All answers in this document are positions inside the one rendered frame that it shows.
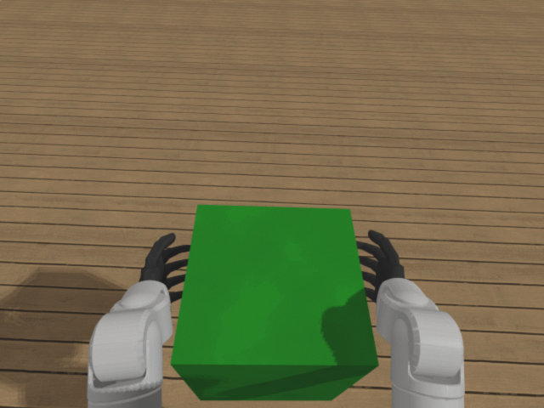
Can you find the robot right forearm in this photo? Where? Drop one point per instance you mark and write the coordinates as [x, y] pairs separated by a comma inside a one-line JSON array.
[[427, 363]]

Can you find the robot left forearm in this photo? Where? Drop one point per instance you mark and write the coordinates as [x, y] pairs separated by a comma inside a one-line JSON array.
[[125, 350]]

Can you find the left robot hand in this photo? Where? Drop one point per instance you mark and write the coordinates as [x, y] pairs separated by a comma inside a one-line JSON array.
[[155, 268]]

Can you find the right robot hand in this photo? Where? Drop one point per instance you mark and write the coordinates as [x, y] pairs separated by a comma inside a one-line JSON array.
[[386, 267]]

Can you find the carton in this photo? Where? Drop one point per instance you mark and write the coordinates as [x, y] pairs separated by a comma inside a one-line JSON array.
[[274, 305]]

